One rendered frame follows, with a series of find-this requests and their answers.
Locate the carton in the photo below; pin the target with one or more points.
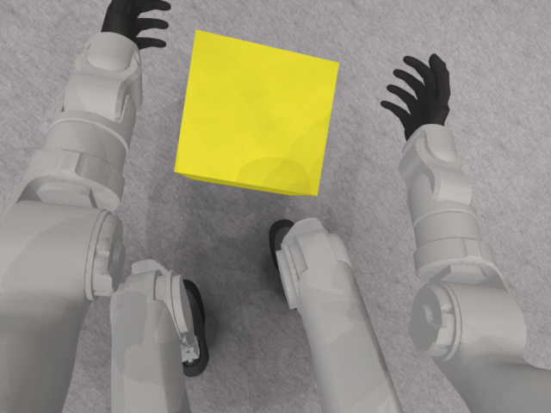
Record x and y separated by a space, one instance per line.
255 116

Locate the left robot forearm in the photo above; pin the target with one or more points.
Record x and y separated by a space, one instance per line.
82 159

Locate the robot left shin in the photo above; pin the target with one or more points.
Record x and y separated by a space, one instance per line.
189 345

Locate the right robot hand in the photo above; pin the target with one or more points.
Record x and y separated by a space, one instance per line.
431 107

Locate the robot left upper arm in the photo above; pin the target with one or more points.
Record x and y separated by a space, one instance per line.
55 259

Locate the robot right upper arm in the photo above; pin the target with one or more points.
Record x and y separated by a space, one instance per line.
476 335

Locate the left robot hand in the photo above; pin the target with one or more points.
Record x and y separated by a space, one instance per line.
121 18

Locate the right robot forearm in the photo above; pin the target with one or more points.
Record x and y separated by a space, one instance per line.
439 197

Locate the right robot thigh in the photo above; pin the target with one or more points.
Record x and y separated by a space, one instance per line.
351 371

